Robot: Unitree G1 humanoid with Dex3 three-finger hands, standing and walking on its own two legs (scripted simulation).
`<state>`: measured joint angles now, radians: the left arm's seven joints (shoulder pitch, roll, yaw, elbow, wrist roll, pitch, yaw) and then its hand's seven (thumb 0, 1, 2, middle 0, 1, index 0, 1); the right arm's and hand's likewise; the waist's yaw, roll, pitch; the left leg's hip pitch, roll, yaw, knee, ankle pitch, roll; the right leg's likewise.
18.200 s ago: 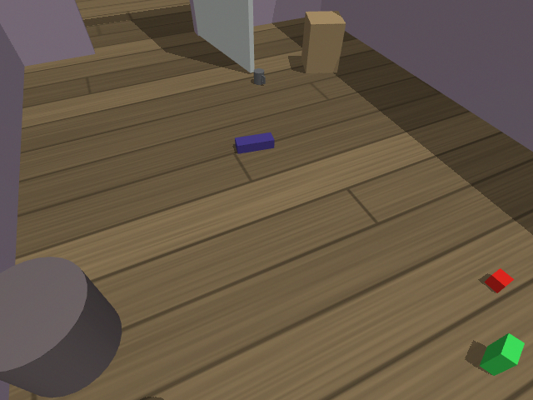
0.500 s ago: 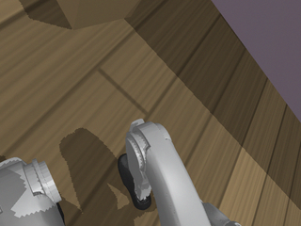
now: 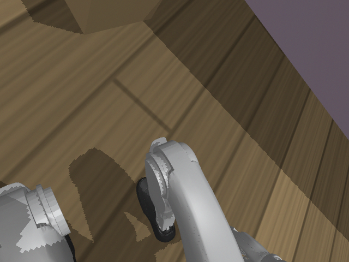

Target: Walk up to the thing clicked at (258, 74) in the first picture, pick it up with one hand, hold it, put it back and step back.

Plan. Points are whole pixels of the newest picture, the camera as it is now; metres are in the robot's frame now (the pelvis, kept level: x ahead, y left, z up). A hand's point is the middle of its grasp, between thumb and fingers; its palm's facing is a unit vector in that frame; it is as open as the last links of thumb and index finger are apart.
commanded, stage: close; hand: left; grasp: from above
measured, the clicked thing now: out of the picture +0.45 +0.31 -0.26
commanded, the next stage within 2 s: settle in 0.46 s
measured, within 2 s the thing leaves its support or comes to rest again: leaves its support in 1.02 s
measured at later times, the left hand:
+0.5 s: hand out of the picture +0.45 +0.32 -0.23, palm faces -0.45 -0.15 -0.88, open 11.2 cm
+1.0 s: hand out of the picture +0.45 +0.32 -0.22, palm faces -0.41 -0.14 -0.90, open 10.2 cm
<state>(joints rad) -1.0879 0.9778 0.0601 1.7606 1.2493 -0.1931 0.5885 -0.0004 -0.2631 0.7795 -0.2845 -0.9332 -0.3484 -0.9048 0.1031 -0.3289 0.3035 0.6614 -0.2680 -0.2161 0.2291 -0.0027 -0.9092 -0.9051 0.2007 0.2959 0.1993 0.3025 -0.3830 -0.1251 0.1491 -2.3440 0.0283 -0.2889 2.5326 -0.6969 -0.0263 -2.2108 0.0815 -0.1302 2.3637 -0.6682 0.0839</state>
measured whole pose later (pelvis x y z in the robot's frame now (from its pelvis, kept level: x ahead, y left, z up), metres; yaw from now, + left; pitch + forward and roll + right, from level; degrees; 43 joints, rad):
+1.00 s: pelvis +0.01 +0.00 +0.00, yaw +1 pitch +30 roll -13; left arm -0.96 0.88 0.12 1.50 1.25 -0.16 0.51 -0.01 -0.10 0.74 -0.55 -0.83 -0.59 -0.80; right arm 0.15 -0.32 0.23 0.67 -0.24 -0.18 0.22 0.00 -0.93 -0.91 0.20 0.30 0.20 0.30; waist -0.33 -0.08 0.08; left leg -2.37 0.02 -0.27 2.51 -0.70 -0.04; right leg -2.24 0.06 -0.12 2.37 -0.68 0.06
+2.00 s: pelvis +0.00 -0.01 +0.08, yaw +8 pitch +35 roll -7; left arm -0.79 0.67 0.00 1.09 1.10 -0.07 0.11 -0.01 -0.06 0.63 -0.62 -0.71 -0.66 -0.69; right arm 0.20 -0.26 0.04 0.67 -0.06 0.03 0.09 0.00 -0.92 -0.91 0.20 0.30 0.20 0.30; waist -0.20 0.03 -0.12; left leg -2.18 0.02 -0.13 2.21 -0.65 -0.01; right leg -2.09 0.01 -0.03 2.15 -0.67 0.06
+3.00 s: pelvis +0.05 +0.00 +0.38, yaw +13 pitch +16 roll -2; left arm -0.28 0.41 -0.17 0.76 1.01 0.01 0.12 0.00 -0.04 0.61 -0.61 -0.71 -0.66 -0.69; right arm 0.24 -0.25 -0.03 0.74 0.02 -0.03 -0.05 0.00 -0.91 -0.90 0.20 0.30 0.20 0.30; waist -0.07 0.04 -0.11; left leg -0.96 0.05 -0.02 1.15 -0.47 -0.02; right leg -0.92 -0.01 0.00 1.12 -0.48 0.03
